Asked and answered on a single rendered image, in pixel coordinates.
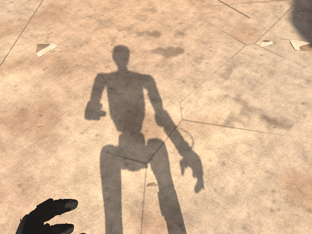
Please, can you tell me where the robot left hand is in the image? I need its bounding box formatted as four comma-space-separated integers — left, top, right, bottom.
16, 198, 85, 234

